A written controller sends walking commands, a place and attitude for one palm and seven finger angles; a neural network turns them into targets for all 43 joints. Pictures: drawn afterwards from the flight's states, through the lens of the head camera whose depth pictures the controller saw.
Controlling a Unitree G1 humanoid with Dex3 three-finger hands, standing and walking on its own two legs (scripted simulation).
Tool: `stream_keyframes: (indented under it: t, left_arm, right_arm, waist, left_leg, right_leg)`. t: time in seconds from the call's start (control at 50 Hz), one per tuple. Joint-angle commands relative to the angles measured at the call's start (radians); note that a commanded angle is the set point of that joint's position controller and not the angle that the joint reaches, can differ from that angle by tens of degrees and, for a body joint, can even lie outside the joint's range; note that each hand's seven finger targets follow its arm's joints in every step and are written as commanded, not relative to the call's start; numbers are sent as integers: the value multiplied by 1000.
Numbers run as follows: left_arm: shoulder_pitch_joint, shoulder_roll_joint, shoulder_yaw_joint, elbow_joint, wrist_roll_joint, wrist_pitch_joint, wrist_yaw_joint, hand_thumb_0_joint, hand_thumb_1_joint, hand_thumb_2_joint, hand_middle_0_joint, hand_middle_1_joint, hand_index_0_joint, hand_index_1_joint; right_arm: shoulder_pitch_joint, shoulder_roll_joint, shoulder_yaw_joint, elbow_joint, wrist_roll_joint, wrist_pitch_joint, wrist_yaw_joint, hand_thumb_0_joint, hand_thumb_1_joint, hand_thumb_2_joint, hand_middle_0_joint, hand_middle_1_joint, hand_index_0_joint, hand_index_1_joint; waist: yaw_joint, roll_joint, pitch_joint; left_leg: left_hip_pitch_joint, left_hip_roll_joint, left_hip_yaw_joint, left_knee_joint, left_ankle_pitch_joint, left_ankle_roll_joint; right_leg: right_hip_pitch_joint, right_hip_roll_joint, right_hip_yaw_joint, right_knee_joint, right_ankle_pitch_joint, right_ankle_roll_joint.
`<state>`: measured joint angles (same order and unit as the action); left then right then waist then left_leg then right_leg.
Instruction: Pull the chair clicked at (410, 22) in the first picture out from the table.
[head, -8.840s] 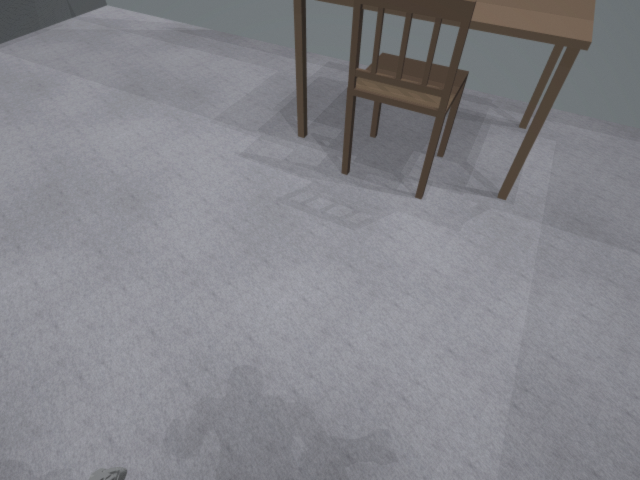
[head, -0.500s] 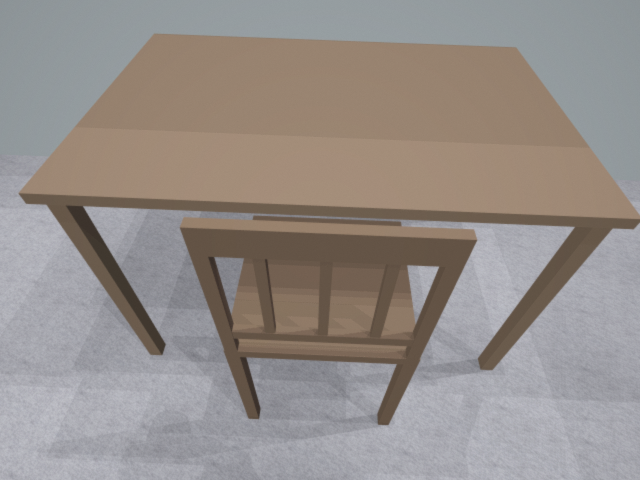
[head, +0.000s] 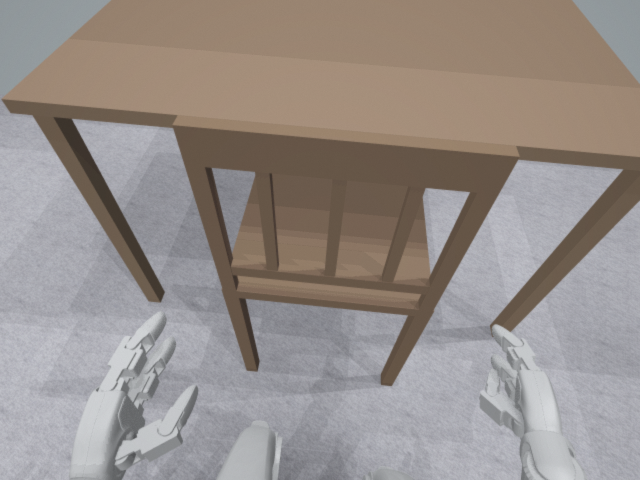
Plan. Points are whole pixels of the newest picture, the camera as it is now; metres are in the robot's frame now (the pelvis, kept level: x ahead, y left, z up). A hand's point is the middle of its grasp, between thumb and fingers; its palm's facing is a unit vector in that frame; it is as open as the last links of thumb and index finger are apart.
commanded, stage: raise the hand toward the chair's back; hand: left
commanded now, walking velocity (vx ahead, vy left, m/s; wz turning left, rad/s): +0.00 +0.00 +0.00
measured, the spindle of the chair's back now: (334, 231) +0.48 +0.03 +0.00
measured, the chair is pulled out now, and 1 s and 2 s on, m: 0.00 0.00 0.00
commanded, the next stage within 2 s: aim the fingers beside a spindle in 1.62 s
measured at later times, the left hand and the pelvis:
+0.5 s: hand (157, 365) +0.23 +0.20 +0.05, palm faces +0.01 -1.00 -0.06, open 14.1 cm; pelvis +0.00 +0.02 +0.01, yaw -1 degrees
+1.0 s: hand (133, 345) +0.24 +0.23 +0.06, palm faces +0.02 -1.00 -0.06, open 16.8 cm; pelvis +0.01 +0.03 +0.02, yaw +0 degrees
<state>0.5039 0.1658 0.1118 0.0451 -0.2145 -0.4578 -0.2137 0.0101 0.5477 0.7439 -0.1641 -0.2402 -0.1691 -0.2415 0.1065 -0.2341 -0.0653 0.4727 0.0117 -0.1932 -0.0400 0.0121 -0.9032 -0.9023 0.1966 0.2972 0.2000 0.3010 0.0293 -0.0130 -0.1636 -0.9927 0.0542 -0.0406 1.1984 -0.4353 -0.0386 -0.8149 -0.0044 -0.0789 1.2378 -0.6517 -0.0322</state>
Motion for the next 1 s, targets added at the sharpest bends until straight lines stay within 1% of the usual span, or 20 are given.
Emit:
stream_keyframes:
  t: [0.0, 0.04, 0.06, 0.12, 0.14, 0.16, 0.18, 0.2, 0.24, 0.28, 0.34, 0.36, 0.42, 0.44, 0.54, 0.56, 0.7, 0.78, 0.84, 0.98]
  left_arm:
    - [-246, 128, 9, -389, -18, -171, -8, 0, 317, 650, -142, -208, -142, -208]
    - [-228, 131, 2, -299, -31, -135, -56, 0, 270, 630, -137, -201, -137, -201]
    - [-218, 136, 9, -272, -42, -108, -80, 0, 247, 620, -135, -197, -135, -197]
    - [-145, 167, 73, -216, -72, 1, -114, 0, 177, 590, -128, -186, -128, -186]
    - [-104, 190, 118, -184, -74, 37, -105, 0, 153, 580, -125, -183, -125, -183]
    - [-114, 178, 113, -227, -84, 53, -97, 0, 130, 570, -123, -179, -123, -179]
    - [-112, 194, 145, -240, -88, 64, -78, 0, 107, 560, -121, -175, -121, -175]
    - [-113, 182, 144, -254, -90, 63, -59, 0, 83, 550, -118, -172, -118, -172]
    - [-101, 200, 179, -235, -79, 51, -18, 0, 37, 530, -114, -164, -114, -164]
    - [-121, 177, 162, -243, -77, 13, 3, 0, -10, 510, -109, -157, -109, -157]
    - [-109, 176, 144, -202, -58, -30, 4, 0, -80, 480, -102, -146, -102, -146]
    - [-122, 158, 113, -218, -57, -43, -4, 0, -103, 470, -100, -142, -100, -142]
    - [-127, 159, 99, -221, -60, -50, -16, 0, -173, 440, -93, -131, -93, -131]
    - [-124, 177, 113, -222, -58, -46, -14, 0, -197, 430, -90, -128, -90, -128]
    - [-134, 198, 140, -249, -57, -41, 8, 0, -313, 380, -79, -109, -79, -109]
    - [-138, 182, 123, -266, -56, -43, 10, 0, -337, 370, -76, -106, -76, -106]
    - [-168, 181, 105, -257, -48, -14, -1, 0, -500, 300, -60, -80, -60, -80]
    - [-197, 194, 120, -239, -54, 9, -16, 0, -500, 300, -60, -80, -60, -80]
    - [-223, 212, 138, -219, -54, 18, -25, 0, -500, 300, -60, -80, -60, -80]
    - [-269, 236, 162, -231, -71, 15, -48, 0, -500, 300, -60, -80, -60, -80]
  right_arm:
    - [37, -95, -7, -81, -4, -51, -33, 0, -900, -900, 200, 300, 200, 300]
    - [35, -107, 1, -61, 6, -63, -43, 0, -900, -900, 200, 300, 200, 300]
    - [35, -112, 3, -59, 10, -67, -47, 0, -900, -900, 200, 300, 200, 300]
    - [24, -112, 2, -62, 23, -59, -56, 0, -900, -900, 200, 300, 200, 300]
    - [2, -107, 0, -63, 28, -55, -56, 0, -900, -900, 200, 300, 200, 300]
    - [10, -102, 5, -72, 27, -52, -56, 0, -900, -900, 200, 300, 200, 300]
    - [2, -96, 2, -70, 26, -50, -58, 0, -900, -900, 200, 300, 200, 300]
    - [2, -88, 2, -67, 24, -49, -58, 0, -900, -900, 200, 300, 200, 300]
    - [-8, -80, -1, -50, 20, -49, -58, 0, -900, -900, 200, 300, 200, 300]
    - [10, -80, -2, -40, 16, -53, -54, 0, -900, -900, 200, 300, 200, 300]
    - [20, -94, -8, -27, 15, -62, -49, 0, -900, -900, 200, 300, 200, 300]
    - [32, -101, -6, -31, 16, -67, -47, 0, -900, -900, 200, 300, 200, 300]
    - [46, -115, -9, -33, 19, -73, -47, 0, -900, -900, 200, 300, 200, 300]
    - [41, -116, -10, -33, 19, -74, -47, 0, -900, -900, 200, 300, 200, 300]
    - [51, -121, -10, -38, 19, -64, -46, 0, -900, -900, 200, 300, 200, 300]
    - [53, -121, -8, -45, 20, -62, -44, 0, -900, -900, 200, 300, 200, 300]
    - [60, -128, 1, -68, 17, -40, -36, 0, -900, -900, 200, 300, 200, 300]
    - [62, -131, 7, -75, 17, -27, -36, 0, -900, -900, 200, 300, 200, 300]
    - [63, -134, 12, -74, 19, -23, -39, 0, -900, -900, 200, 300, 200, 300]
    - [70, -137, 18, -70, 17, -31, -40, 0, -900, -900, 200, 300, 200, 300]
  waist:
    - [-95, 120, -139]
    - [-106, 68, -115]
    - [-102, 52, -132]
    - [-59, 24, -185]
    - [-33, 41, -190]
    - [-31, 35, -218]
    - [-21, 21, -231]
    - [-21, 17, -225]
    - [-15, 2, -201]
    - [-28, -11, -185]
    - [-37, -3, -161]
    - [-44, 13, -173]
    - [-48, 35, -186]
    - [-41, 62, -185]
    - [-37, 74, -200]
    - [-41, 89, -194]
    - [-52, 111, -188]
    - [-59, 82, -178]
    - [-59, 90, -157]
    - [-56, 117, -202]
  left_leg:
    - [234, -22, 15, -79, 96, 74]
    - [193, -20, 9, -64, 59, 76]
    - [178, -22, 9, -61, 50, 75]
    - [180, -29, 14, -87, 69, 75]
    - [187, -29, 16, -99, 79, 73]
    - [202, -32, 15, -113, 97, 75]
    - [210, -31, 15, -120, 115, 74]
    - [224, -29, 13, -131, 131, 74]
    - [215, -25, 12, -141, 135, 72]
    - [213, -25, 10, -150, 129, 69]
    - [220, -22, 10, -160, 123, 70]
    - [235, -23, 9, -168, 119, 71]
    - [265, -23, 7, -185, 110, 71]
    - [273, -23, 8, -188, 116, 70]
    - [316, -21, 1, -212, 131, 68]
    - [331, -21, -1, -219, 140, 66]
    - [368, -19, -9, -233, 144, 63]
    - [371, -17, -17, -241, 144, 62]
    - [363, -17, -19, -243, 127, 62]
    - [398, -19, -16, -250, 156, 62]
  right_leg:
    - [-127, 25, 77, -259, 207, 10]
    - [-130, 27, 96, -284, 160, 16]
    - [-116, 23, 103, -293, 145, 20]
    - [-31, 13, 114, -321, 152, 27]
    - [-10, 12, 114, -327, 155, 26]
    - [17, 6, 107, -327, 175, 29]
    - [36, 3, 109, -327, 195, 31]
    - [35, 4, 97, -324, 222, 33]
    - [26, 9, 83, -319, 225, 33]
    - [9, 8, 71, -314, 213, 32]
    - [-19, 13, 56, -306, 209, 28]
    - [-27, 12, 46, -299, 203, 26]
    - [-36, 14, 31, -296, 201, 23]
    - [-29, 15, 29, -295, 209, 21]
    - [-22, 22, 5, -288, 230, 16]
    - [-25, 21, -2, -284, 241, 15]
    - [-22, 25, -9, -296, 257, 15]
    - [-15, 29, -14, -306, 263, 17]
    - [-19, 32, -12, -311, 247, 16]
    - [7, 30, -9, -322, 266, 15]
